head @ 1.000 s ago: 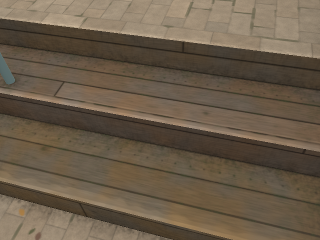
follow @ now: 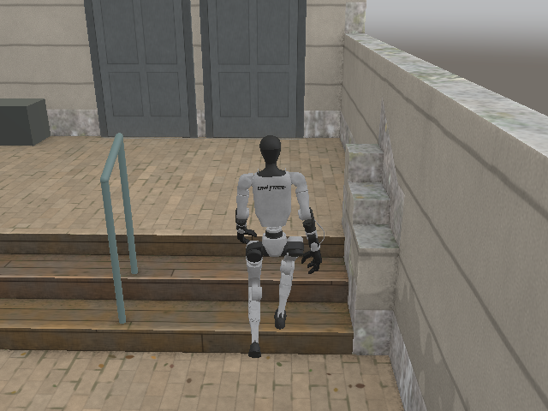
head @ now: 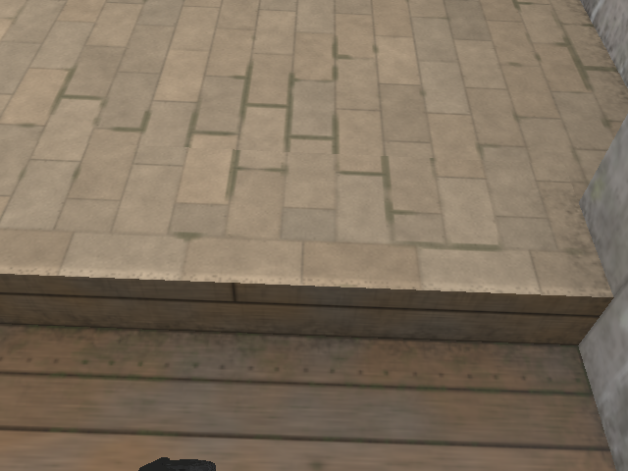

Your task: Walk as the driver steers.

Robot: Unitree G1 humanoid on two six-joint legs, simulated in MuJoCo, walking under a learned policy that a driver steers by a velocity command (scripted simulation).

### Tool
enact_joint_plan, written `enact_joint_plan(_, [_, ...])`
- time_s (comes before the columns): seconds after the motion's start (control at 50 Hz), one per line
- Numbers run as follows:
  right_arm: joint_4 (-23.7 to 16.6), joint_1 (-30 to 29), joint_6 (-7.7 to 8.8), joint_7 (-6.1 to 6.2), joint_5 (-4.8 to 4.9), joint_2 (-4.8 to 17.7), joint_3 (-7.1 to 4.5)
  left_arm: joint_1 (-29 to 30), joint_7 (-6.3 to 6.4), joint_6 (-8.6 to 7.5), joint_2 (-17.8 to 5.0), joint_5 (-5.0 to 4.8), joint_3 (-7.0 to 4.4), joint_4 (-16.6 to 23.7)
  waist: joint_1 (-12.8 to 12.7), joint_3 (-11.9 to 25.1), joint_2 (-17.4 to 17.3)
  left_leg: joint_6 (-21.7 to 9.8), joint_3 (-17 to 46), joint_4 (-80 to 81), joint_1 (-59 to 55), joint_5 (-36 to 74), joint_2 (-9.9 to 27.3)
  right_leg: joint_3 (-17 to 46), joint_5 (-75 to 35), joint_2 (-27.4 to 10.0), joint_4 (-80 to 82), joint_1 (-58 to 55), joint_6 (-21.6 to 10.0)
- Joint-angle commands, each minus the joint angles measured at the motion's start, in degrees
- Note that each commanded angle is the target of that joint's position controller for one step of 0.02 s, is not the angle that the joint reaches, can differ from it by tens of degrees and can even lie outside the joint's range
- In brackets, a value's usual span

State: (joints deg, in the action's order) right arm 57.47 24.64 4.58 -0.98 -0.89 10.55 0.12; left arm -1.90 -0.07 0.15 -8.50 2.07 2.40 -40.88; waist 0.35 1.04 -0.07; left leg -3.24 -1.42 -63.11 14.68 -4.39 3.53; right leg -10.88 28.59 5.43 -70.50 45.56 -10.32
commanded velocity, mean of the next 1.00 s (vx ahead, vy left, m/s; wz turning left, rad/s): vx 0.24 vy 0.00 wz -0.30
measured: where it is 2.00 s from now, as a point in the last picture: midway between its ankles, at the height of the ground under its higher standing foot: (338, 468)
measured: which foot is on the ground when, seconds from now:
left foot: up 0.00-0.38, down 0.40-1.00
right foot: down 0.00-0.42, up 0.44-0.76, down 0.78-1.00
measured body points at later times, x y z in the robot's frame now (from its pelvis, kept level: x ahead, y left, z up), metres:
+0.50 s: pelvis +0.30 +0.01 +0.18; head +0.31 +0.00 +0.63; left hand +0.40 +0.24 +0.05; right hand +0.47 -0.24 +0.11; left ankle +0.43 +0.08 -0.46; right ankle +0.13 -0.07 -0.40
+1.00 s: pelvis +0.42 -0.02 +0.26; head +0.43 -0.03 +0.71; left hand +0.66 +0.16 +0.16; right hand +0.49 -0.30 +0.14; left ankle +0.43 +0.08 -0.46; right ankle +0.44 -0.16 -0.46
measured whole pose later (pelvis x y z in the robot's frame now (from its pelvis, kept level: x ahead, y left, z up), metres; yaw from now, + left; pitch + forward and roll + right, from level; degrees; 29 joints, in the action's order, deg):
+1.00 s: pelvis +0.42 -0.02 +0.26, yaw -15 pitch +3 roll +0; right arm 48.5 7.8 4.9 -0.9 -0.6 12.3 -2.0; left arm -3.1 0.6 -5.5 -12.4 0.6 -2.4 -47.6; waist 1.1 2.1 -0.6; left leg -2.2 -4.0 -41.7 22.3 -20.7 1.6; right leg -5.4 13.0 -3.7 -36.2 26.4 -1.2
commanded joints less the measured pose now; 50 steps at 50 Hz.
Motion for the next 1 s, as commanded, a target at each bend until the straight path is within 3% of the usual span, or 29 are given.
enact_joint_plan(0.02, [-6.6, -1.5, 0.34, -5.35, -2.16, 7.5, -3.34, -30.0, -2.69, -2.37, -12.6, 2.66, -6.01, -12.4, -9.3, -5.1, -0.1, -4.4, 21.4, -53.1, 50.2, 11.0, -7.9, 54.9, 1.3, -15.8, 47.6, -33.2, -2.3])
enact_joint_plan(0.06, [-13.4, -8.0, 0.47, -3.59, -4.06, 2.4, -0.65, -18.2, -4.89, -4.57, -4.7, 1.70, -3.80, -15.6, 0.2, -0.7, -1.5, -8.7, 18.3, -64.6, 57.1, 5.6, -7.4, 43.0, -8.0, -13.5, 45.1, -28.8, -5.6])
enact_joint_plan(0.08, [-14.0, -9.0, -0.81, -2.65, -2.97, 2.7, 0.09, -15.1, -6.05, -4.38, -0.5, 4.15, -1.83, -17.3, 3.3, 0.0, -5.2, -10.9, 18.0, -64.4, 58.5, 9.4, -5.7, 37.5, -9.2, -11.8, 44.9, -24.0, -5.0])
enact_joint_plan(0.1, [-13.7, -8.2, -2.02, -1.81, -2.04, 2.4, 0.58, -13.8, -6.84, -4.75, 1.0, 4.20, -0.74, -18.7, 6.2, -1.8, -5.2, -12.0, 15.5, -64.0, 61.8, 11.3, -3.0, 31.9, -10.4, -10.2, 45.7, -20.1, -1.2])
enact_joint_plan(0.14, [-15.9, -10.5, -1.38, -0.68, -0.76, 4.6, 0.58, -9.1, -6.83, -7.27, -1.3, 2.71, -0.98, -16.1, 8.7, -0.4, -0.8, -9.1, 7.1, -55.6, 53.1, 6.9, -0.5, 22.2, -19.1, -6.1, 48.9, -9.1, 1.5])
enact_joint_plan(0.18, [-18.3, -17.2, -0.77, -0.96, 0.24, 2.0, 1.89, -20.9, -5.08, -8.14, -1.8, 4.31, -0.27, -19.4, 4.6, 2.6, 4.0, -6.7, 2.5, -58.8, 54.1, 0.8, -0.9, 21.1, -18.8, -2.7, 47.2, -11.8, 3.4])
enact_joint_plan(0.22, [-19.4, -23.3, -0.86, -1.11, -1.34, 0.5, 3.50, -34.8, -4.41, -7.63, -2.2, 5.13, 0.17, -24.2, -0.4, 0.8, 4.4, -6.0, 3.0, -60.4, 66.7, -7.5, -1.4, 26.4, -18.0, -4.9, 46.4, -25.4, 1.2])
enact_joint_plan(0.26, [-22.7, -32.9, -2.16, -0.72, -1.54, 1.8, 3.85, -37.8, -6.37, -7.44, -3.7, 5.74, 0.30, -24.1, -3.0, 0.5, 4.2, -4.7, 0.5, -47.4, 69.3, -5.8, -0.2, 30.0, -23.4, -7.8, 48.2, -30.9, -2.3])
enact_joint_plan(0.3, [-26.5, -41.7, -3.56, -0.30, -1.46, 0.8, 4.02, -32.4, -7.32, -7.18, -5.3, 2.48, -0.20, -19.9, -3.0, 1.7, 4.6, -1.8, -4.8, -30.0, 54.3, -13.7, 0.1, 32.5, -34.7, -11.8, 55.5, -23.3, -4.9])
enact_joint_plan(0.34, [-25.9, -36.1, -3.79, -0.67, -1.34, -0.2, 3.71, -25.2, -7.14, -8.94, -9.1, -0.17, -0.98, -13.3, 2.7, 5.1, 9.4, 0.5, -11.6, -18.3, 28.0, -11.9, -5.0, 27.5, -75.5, -11.8, 55.1, -16.7, -4.2])
enact_joint_plan(0.38, [-23.9, -31.9, -3.90, -1.02, -0.50, 6.4, 1.57, -25.7, -7.02, -9.96, -17.0, -2.59, -3.82, -11.6, 4.2, 4.9, 11.9, 2.1, -12.7, -0.7, 19.4, -14.6, -11.1, 28.2, -103.1, -14.5, 50.2, -27.9, -1.8])
enact_joint_plan(0.4, [-21.0, -21.3, -3.25, 0.23, 0.69, 9.0, 0.02, -22.7, -7.53, -9.80, -18.7, -1.51, -5.35, -11.4, 8.5, 7.8, 11.1, 0.2, -7.0, 9.3, 6.6, -10.6, -11.0, 27.2, -112.7, -13.6, 38.9, -26.5, 2.0])
enact_joint_plan(0.42, [-15.9, -1.9, -2.64, 1.50, 0.28, 11.7, -1.16, -26.8, -7.10, -10.04, -11.2, 1.51, -4.49, -10.7, 9.5, 31.7, -5.5, -13.1, 12.8, 8.4, -25.6, 30.1, 2.9, 26.6, -91.3, -10.2, 17.4, -16.9, 7.9])
enact_joint_plan(0.44, [-11.5, 10.8, -2.91, 1.11, -2.99, 11.4, -1.42, -28.4, -7.49, -8.82, -4.7, 1.60, -3.38, -8.9, 11.7, 42.8, -26.1, -32.2, 52.9, 29.2, -37.9, 31.2, 23.1, 26.5, -9.5, 5.8, -15.3, 0.5, 11.9])
enact_joint_plan(0.46, [-13.5, 7.0, -2.06, 1.62, -5.14, 13.3, -2.31, -21.6, -7.69, -6.49, -11.0, -1.84, -5.91, -9.8, 13.8, 24.1, -10.7, -22.8, 56.1, 35.3, -17.8, 2.7, 17.8, 30.5, -19.0, 2.2, -34.4, 8.0, 8.5])
enact_joint_plan(0.48, [-13.0, -6.7, -0.59, 1.48, -3.25, 13.7, -2.69, -18.5, -6.81, -6.06, -8.5, -2.86, -6.12, -9.3, 7.3, 9.1, -7.9, -18.4, 44.4, 35.8, -1.5, -10.8, 14.9, 27.4, -22.1, -0.1, -38.1, 12.7, 7.7])
enact_joint_plan(0.52, [-8.3, -15.4, 0.70, 0.84, -0.80, 0.9, 0.12, -14.4, -4.34, -4.43, -5.3, 0.94, -4.49, -8.2, 0.8, 7.8, 6.4, -14.9, 25.4, 35.2, 10.0, -7.7, 13.2, 23.2, -16.7, -4.5, -35.7, 11.1, 3.2])
enact_joint_plan(0.54, [-7.2, -18.9, 1.22, 0.97, -0.36, -4.2, 1.32, -13.2, -3.85, -3.91, -2.5, 2.03, -3.23, -7.3, -3.0, 6.1, 6.5, -11.4, 17.7, 37.5, 15.2, -7.6, 9.8, 22.4, -12.1, -7.3, -27.5, 8.5, 2.7])
enact_joint_plan(0.56, [-7.2, -22.5, 1.84, 1.91, -0.08, -7.2, 1.97, -14.8, -3.51, -3.36, -0.1, 1.30, -2.41, -8.3, -5.2, 6.3, 0.9, -9.7, 13.7, 40.2, 16.9, -6.1, 7.6, 22.3, -6.5, -7.7, -25.7, 7.8, 3.0])
enact_joint_plan(0.6, [-6.9, -20.4, 2.45, 3.22, -1.48, -2.5, 0.30, -11.3, -4.41, -3.54, -2.7, 0.87, -2.14, -6.8, -4.2, 9.3, 2.2, -8.7, 8.2, 41.8, 14.2, -4.8, 6.1, 19.2, -12.8, -8.4, -22.8, 9.4, 4.6])
enact_joint_plan(0.64, [-9.5, -24.5, 2.32, 1.20, -2.92, 1.9, -0.23, -10.0, -7.27, -3.84, -4.0, -0.70, -1.93, -8.2, -5.6, 8.1, 3.1, -4.8, -1.9, 45.1, 21.3, -4.1, 2.3, 13.7, -17.3, -10.0, -10.8, -1.5, 8.1])
enact_joint_plan(0.68, [-12.6, -29.3, 4.25, 0.06, -0.01, 5.2, -0.42, -11.6, -8.96, -4.97, -7.6, -0.61, -3.61, -10.7, -7.8, 6.8, -1.0, 0.0, -8.4, 47.9, 29.9, 1.5, -2.2, 10.7, -19.6, -10.7, 5.1, -23.9, 12.6])
enact_joint_plan(0.74, [-11.0, -27.0, 3.96, -1.49, 0.75, 8.9, -0.87, -9.0, -8.56, -7.24, -8.7, -0.75, -3.74, -10.8, -6.7, 4.4, -1.0, -3.2, -6.1, 39.3, 17.9, 7.2, 1.9, 9.3, -28.4, -9.1, 24.2, -26.4, 14.5])
enact_joint_plan(0.78, [-6.8, -17.2, 2.79, -3.71, 1.84, 7.4, -1.03, -5.2, -5.90, -8.51, -10.7, -2.40, -4.68, -9.3, -3.1, 4.1, 0.2, -4.7, -0.8, 33.5, 7.4, 9.7, 5.2, 8.2, -33.1, -7.8, 40.3, -27.5, 12.3])
enact_joint_plan(0.8, [-5.3, -10.2, 2.37, -4.58, 1.67, 3.7, -0.91, -4.0, -4.11, -9.17, -12.7, -1.17, -5.00, -8.0, 0.2, 7.2, 3.0, -1.8, -1.2, 26.6, 5.4, 5.2, 3.1, 14.4, -54.3, -12.9, 40.8, -31.4, 7.1])
enact_joint_plan(0.82, [-2.9, 3.9, 2.16, -3.66, 1.57, -0.4, -0.23, 4.1, -4.77, -8.81, -14.9, -2.31, -4.57, -4.3, 8.7, 13.4, 9.1, 2.6, -3.4, 26.9, 4.6, -9.2, 0.1, 20.6, -64.5, -18.5, 39.6, -35.6, -2.3])
enact_joint_plan(0.84, [-3.5, -0.1, 2.09, -2.78, 1.96, 0.9, -0.21, 6.7, -5.41, -7.96, -11.8, -2.73, -4.22, -3.3, 6.8, 11.5, 7.0, 4.7, -4.4, 27.4, 5.5, -10.9, -1.4, 22.0, -50.2, -19.0, 40.7, -32.2, -3.2])
enact_joint_plan(0.9, [-12.4, -20.0, 0.96, -0.54, 0.92, 7.0, -2.95, 2.5, -1.83, -6.06, -15.4, -1.46, -7.12, -2.8, -0.2, 9.1, 4.5, 1.3, -4.1, 25.3, 12.6, -13.1, -2.4, 20.7, -17.5, -16.5, 44.1, -31.9, -0.2])
enact_joint_plan(1.0, [-12.1, -13.1, 0.78, 0.86, -0.02, 5.1, -3.48, 1.5, 3.28, -6.69, -13.2, -1.80, -7.64, -1.8, 1.5, 9.1, 6.8, 0.0, -2.8, 17.9, 9.2, -15.7, -2.8, 24.3, -27.4, -25.2, 49.6, -31.6, -6.4])
Keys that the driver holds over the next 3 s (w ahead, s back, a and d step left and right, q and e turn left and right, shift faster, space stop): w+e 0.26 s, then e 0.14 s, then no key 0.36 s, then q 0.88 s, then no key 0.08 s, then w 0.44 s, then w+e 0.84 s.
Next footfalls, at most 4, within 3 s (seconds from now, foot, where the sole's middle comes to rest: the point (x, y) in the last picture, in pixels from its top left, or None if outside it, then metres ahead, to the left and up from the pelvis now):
0.40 left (277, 428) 0.47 0.07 -0.50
0.78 right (426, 426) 0.48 -0.18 -0.50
1.60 right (421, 455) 0.43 -0.16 -0.50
2.32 left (158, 234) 0.76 0.29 -0.34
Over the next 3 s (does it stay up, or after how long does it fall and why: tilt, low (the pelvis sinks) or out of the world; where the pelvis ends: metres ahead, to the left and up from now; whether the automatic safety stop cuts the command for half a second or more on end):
stays up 0.91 0.20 0.42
